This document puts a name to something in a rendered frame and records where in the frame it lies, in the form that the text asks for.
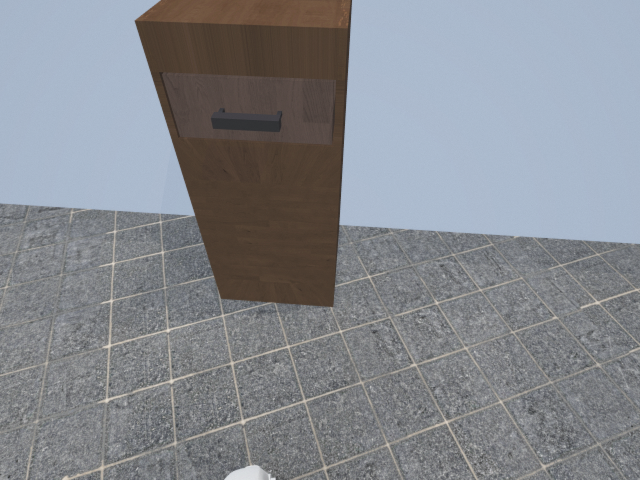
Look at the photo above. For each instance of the cabinet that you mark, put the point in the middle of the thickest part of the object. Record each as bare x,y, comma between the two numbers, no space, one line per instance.
268,212

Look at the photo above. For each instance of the drawer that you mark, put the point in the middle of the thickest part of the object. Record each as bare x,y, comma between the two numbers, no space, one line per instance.
307,105

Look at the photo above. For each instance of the handle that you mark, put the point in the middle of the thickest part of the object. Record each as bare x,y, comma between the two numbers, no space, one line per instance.
244,121

